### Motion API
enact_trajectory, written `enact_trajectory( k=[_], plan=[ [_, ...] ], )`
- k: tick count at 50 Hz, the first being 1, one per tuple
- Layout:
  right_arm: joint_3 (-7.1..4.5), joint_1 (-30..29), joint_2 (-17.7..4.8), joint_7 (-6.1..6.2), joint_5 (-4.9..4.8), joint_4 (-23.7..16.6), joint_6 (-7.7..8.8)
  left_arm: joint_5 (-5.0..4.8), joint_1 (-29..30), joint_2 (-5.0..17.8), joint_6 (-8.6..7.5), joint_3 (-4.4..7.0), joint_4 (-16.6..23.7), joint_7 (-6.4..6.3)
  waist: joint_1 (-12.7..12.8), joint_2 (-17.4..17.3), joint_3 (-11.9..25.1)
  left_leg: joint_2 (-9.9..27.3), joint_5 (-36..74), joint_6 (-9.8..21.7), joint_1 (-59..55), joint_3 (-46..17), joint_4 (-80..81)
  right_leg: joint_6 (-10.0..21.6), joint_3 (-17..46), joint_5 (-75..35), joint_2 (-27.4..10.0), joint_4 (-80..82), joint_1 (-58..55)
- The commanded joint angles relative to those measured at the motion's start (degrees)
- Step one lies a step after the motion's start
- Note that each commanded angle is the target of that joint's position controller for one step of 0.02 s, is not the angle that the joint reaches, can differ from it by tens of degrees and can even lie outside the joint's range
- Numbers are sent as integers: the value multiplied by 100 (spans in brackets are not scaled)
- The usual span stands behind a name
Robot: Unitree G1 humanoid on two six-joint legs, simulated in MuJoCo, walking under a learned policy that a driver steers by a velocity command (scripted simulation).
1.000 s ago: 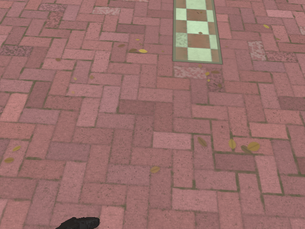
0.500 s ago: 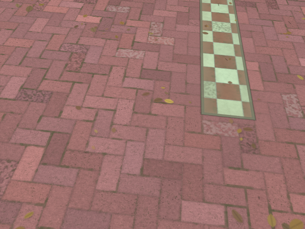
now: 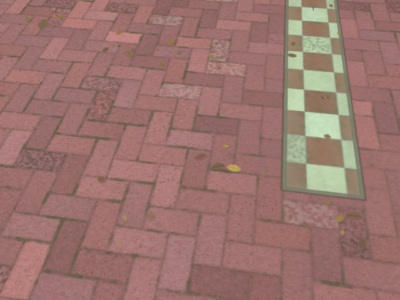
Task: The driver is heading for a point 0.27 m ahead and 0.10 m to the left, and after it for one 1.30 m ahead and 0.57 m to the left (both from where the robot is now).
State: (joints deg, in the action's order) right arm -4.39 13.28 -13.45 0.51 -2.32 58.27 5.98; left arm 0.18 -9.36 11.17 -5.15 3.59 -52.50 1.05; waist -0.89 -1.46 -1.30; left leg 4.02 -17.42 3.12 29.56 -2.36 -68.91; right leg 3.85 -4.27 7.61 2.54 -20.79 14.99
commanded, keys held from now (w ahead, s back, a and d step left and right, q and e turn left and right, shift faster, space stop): w+q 0.98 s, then w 0.02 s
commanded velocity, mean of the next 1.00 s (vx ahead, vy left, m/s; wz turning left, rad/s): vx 0.50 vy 0.00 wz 0.51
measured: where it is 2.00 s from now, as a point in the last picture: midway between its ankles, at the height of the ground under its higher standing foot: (97, 185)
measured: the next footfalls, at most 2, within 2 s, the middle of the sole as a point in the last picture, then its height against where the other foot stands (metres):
left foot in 0.40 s outside the picture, level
right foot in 0.88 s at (188, 237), level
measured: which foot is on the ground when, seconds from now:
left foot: up 0.00-0.38, down 0.40-0.88, up 0.90-1.00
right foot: down 0.00-0.38, up 0.40-0.86, down 0.88-1.00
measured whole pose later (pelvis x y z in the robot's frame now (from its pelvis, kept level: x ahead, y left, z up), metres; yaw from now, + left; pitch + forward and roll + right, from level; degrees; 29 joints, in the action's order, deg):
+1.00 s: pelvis +0.56 +0.12 -0.01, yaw +33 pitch +2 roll -1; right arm -4.4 18.1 -16.4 0.8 -1.5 43.5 2.2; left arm 0.5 -6.2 13.9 -6.4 3.5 -44.1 0.3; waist -0.8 -2.2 -0.4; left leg -2.0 -23.3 1.8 24.8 -5.3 -68.9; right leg 1.1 -1.6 9.6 1.6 -27.7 20.3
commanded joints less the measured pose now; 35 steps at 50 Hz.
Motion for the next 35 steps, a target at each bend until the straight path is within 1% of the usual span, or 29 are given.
enact_trajectory(
  k=[1,3,5,7,8,9,11,13,14,15,16,17,18,19,20,21,22,23,24,25,26,27,28,29,31,32,34,35],
  plan=[
    [-97,170,-113,38,-1,-275,-116,28,-283,463,-133,90,9,-44,-52,554,277,423,459,48,1004,-392,197,783,1275,-776,-1678,1221,-875],
    [-134,-129,-170,42,3,-410,-193,66,-445,610,-146,132,-72,-106,3,473,90,338,979,28,1412,-542,613,762,970,-1071,-1677,1335,-906],
    [-152,-480,-233,8,46,-574,-198,88,-485,666,-149,136,-116,-159,34,448,-62,208,1645,1,1496,-579,1288,674,602,-1197,-1595,1447,-837],
    [-144,-791,-242,-61,87,-710,-184,74,-462,692,-150,125,-123,-205,66,481,-145,95,2353,-4,1154,-356,2057,516,152,-1277,-1421,1516,-694],
    [-120,-997,-212,-103,102,-789,-187,53,-527,721,-153,127,-147,-228,128,467,-207,63,2605,-8,977,-179,2386,460,-17,-1257,-1390,1571,-662],
    [-86,-1199,-180,-155,133,-863,-200,34,-582,806,-154,136,-188,-228,185,398,-279,89,2696,5,914,-43,2625,427,-156,-1328,-1427,1598,-708],
    [-25,-1529,-114,-196,113,-1022,-221,20,-869,838,-139,150,-296,-240,346,338,-365,73,2701,46,1044,71,2955,375,-310,-1503,-1533,1492,-1151],
    [11,-1820,-117,-258,93,-1218,-235,-18,-1110,889,-67,175,-392,-253,446,326,-469,59,2346,105,1351,164,3205,380,-386,-1744,-1721,1279,-1800],
    [20,-1933,-135,-299,89,-1327,-239,-38,-1158,932,-20,193,-415,-261,450,341,-495,30,2063,151,1433,253,3295,370,-431,-2027,-1810,1115,-2064],
    [13,-1977,-183,-342,85,-1423,-240,-53,-1121,1004,23,217,-399,-272,401,391,-472,-47,1737,221,1340,402,3376,337,-510,-2603,-1866,891,-2225],
    [-15,-1940,-264,-382,88,-1499,-243,-70,-1047,1102,59,245,-357,-293,314,493,-359,-193,1382,308,1053,607,3413,288,-605,-3526,-1887,576,-2317],
    [-61,-1802,-380,-411,92,-1547,-253,-80,-999,1215,99,276,-315,-321,189,641,-163,-386,1026,400,660,811,3384,242,-673,-4549,-1906,153,-2395],
    [-146,-1372,-554,-424,89,-1510,-267,-75,-951,1306,147,299,-273,-347,-59,771,123,-608,725,514,44,959,3362,192,-731,-5406,-1885,-545,-2384],
    [-289,-498,-815,-406,75,-1322,-276,-88,-818,1362,187,301,-212,-361,-524,763,555,-822,932,698,-1136,983,3721,70,-819,-5564,-1734,-1659,-2050],
    [-492,526,-1282,-301,101,-1110,-305,-58,-752,1338,151,273,-81,-370,-952,383,1129,-388,1175,1016,-3029,46,3840,-158,-810,-4173,-1502,-3329,-651],
    [-567,765,-1839,-233,85,-1095,-281,116,-1243,422,-29,-13,210,-210,-337,-1176,1712,1172,825,2123,-5234,-3096,4112,-537,-435,1618,-276,-5547,2138],
    [-439,1079,-1515,-201,161,-1157,-265,-127,-756,715,-330,1,366,-97,-612,-898,2430,1561,456,2381,-5747,-4574,5040,-449,860,2538,42,-6362,2932],
    [-352,866,-1156,-161,216,-1172,-230,-313,-162,988,-467,81,537,-50,-688,-627,1720,1307,807,1985,-5351,-3651,5090,-285,1033,2063,-322,-6263,3477],
    [-286,394,-913,-156,167,-1293,-184,-266,-10,991,-506,69,558,-75,-439,-48,1226,1059,1296,1736,-4435,-2877,5105,-218,1011,1563,-605,-5706,3268],
    [-233,-66,-763,-169,147,-1417,-160,-125,32,1011,-470,121,519,-131,-156,291,844,859,1885,1594,-3434,-2365,5200,-277,945,1354,-775,-5182,2824],
    [-181,-284,-652,-154,173,-1503,-140,-57,-53,1057,-377,177,535,-156,62,301,711,709,2197,1544,-2772,-2071,5339,-341,963,1255,-900,-4864,2358],
    [-168,-332,-670,-139,179,-1537,-137,-30,-109,1011,-285,196,585,-164,196,252,622,636,2228,1536,-2375,-1999,5450,-414,945,1227,-929,-4597,2124],
    [-176,-301,-746,-111,157,-1553,-133,-4,-109,928,-216,194,643,-176,269,211,522,598,2293,1535,-2076,-1893,5527,-500,886,1215,-944,-4267,2049],
    [-195,-234,-841,-73,150,-1567,-128,28,12,863,-168,178,705,-192,271,156,422,539,2401,1524,-1808,-1743,5590,-580,807,1049,-927,-3929,2034],
    [-255,-55,-1044,2,141,-1580,-133,85,491,755,-127,132,877,-219,145,37,286,332,2389,1416,-1463,-1453,5651,-695,690,292,-803,-3046,1989],
    [-266,23,-1067,24,125,-1580,-147,91,730,709,-125,108,938,-213,56,-29,247,179,2258,1298,-1341,-1305,5618,-703,665,-187,-706,-2538,1861],
    [-272,214,-1059,36,102,-1558,-181,60,1130,626,-140,61,1053,-177,-131,-184,211,-21,1923,1084,-1189,-1173,5518,-671,615,-988,-478,-1659,1528],
    [-269,329,-1046,28,100,-1535,-192,23,1289,635,-147,53,1116,-158,-218,-252,206,-26,1735,1011,-1181,-1232,5479,-660,606,-1249,-384,-1382,1392]
  ],
)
